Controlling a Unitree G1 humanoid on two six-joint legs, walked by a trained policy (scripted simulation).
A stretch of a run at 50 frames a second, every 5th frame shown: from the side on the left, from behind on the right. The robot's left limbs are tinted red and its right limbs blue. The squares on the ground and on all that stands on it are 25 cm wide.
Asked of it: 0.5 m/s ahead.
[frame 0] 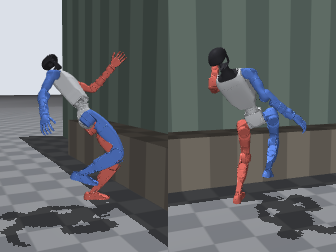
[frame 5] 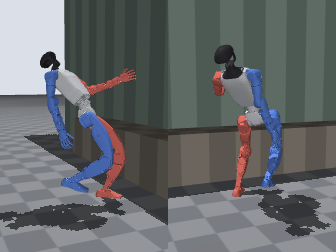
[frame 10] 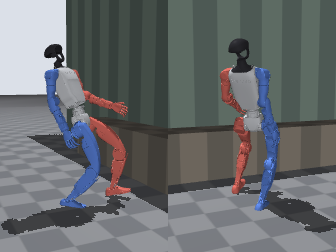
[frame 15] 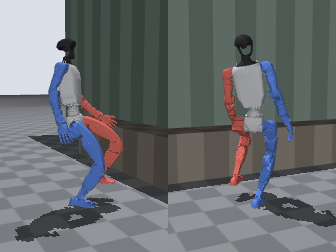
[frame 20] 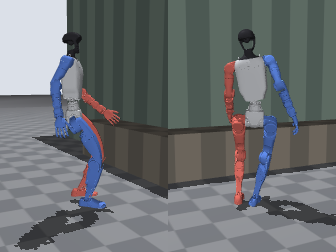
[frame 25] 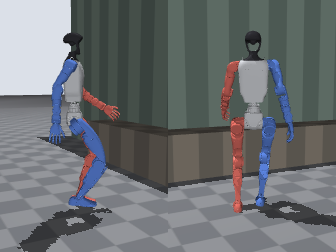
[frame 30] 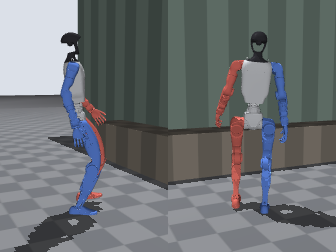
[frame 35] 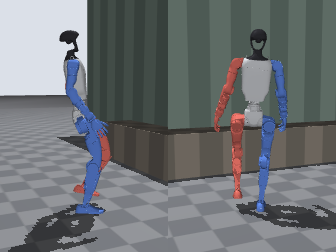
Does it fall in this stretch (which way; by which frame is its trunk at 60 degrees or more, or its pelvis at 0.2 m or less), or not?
no
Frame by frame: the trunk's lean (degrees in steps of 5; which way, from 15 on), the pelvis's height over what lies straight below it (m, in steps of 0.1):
0: 45 backward and to its left, 0.7
5: 45 backward, 0.7
10: 25 backward, 0.7
15: 10, 0.7
20: 10, 0.7
25: 0, 0.7
30: 5, 0.8
35: 10, 0.8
